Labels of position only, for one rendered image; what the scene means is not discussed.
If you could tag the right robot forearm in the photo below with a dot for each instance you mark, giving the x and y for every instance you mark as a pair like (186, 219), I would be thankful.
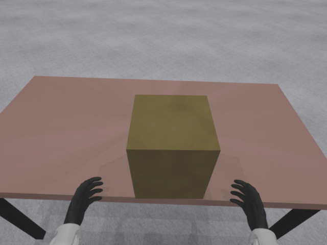
(261, 236)

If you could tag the left robot forearm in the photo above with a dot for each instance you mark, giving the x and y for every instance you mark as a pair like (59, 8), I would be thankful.
(67, 234)

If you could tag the carton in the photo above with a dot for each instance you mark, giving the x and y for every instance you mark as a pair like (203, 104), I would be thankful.
(172, 146)

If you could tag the robot right hand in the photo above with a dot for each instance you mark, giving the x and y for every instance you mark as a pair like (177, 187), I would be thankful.
(252, 205)

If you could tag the robot left hand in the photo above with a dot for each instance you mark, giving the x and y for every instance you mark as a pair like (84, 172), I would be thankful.
(81, 201)

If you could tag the table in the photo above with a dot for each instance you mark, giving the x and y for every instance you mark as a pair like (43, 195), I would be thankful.
(61, 131)

